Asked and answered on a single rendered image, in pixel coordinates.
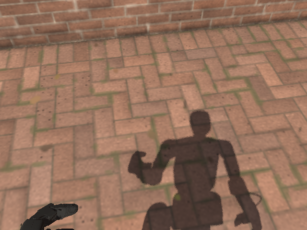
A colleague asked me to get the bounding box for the left robot hand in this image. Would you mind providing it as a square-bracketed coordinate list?
[20, 203, 79, 230]

